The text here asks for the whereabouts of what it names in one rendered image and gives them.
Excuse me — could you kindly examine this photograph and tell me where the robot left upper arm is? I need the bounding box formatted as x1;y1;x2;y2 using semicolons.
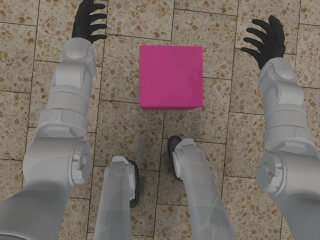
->
0;137;92;240

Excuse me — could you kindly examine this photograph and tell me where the right robot hand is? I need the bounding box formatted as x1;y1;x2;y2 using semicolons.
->
240;15;286;70

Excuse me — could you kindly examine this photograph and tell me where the robot right forearm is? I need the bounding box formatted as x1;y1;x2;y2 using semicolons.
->
258;57;320;160

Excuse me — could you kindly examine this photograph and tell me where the left robot hand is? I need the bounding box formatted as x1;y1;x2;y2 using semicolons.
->
71;0;107;44

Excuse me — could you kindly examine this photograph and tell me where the robot left forearm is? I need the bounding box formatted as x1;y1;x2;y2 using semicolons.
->
22;37;97;181

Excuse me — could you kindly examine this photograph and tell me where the carton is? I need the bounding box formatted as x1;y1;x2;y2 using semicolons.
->
139;45;203;110

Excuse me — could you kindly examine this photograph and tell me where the robot right upper arm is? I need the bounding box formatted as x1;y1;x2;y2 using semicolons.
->
256;150;320;240

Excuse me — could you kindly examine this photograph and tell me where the right robot shin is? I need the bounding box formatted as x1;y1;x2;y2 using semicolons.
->
174;138;205;157

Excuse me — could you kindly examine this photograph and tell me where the robot left thigh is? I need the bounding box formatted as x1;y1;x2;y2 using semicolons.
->
93;161;136;240

